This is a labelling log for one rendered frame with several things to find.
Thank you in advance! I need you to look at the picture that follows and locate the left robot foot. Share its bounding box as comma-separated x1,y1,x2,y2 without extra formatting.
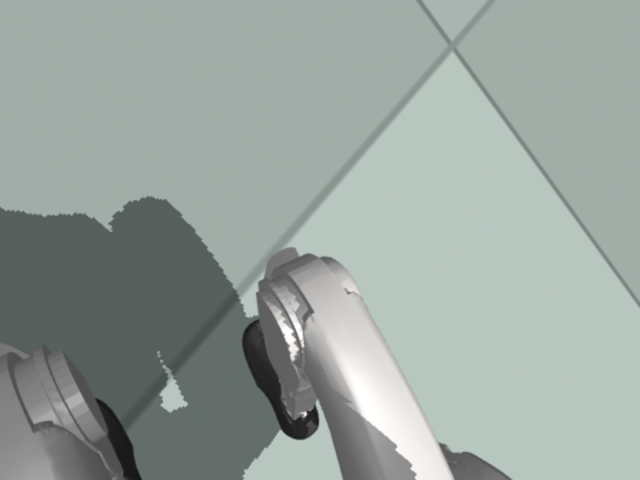
95,398,142,480

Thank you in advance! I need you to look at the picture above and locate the right robot foot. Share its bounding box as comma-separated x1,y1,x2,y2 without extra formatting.
242,319,319,440

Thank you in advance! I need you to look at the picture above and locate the right robot hand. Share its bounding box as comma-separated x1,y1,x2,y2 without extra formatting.
438,442,512,480

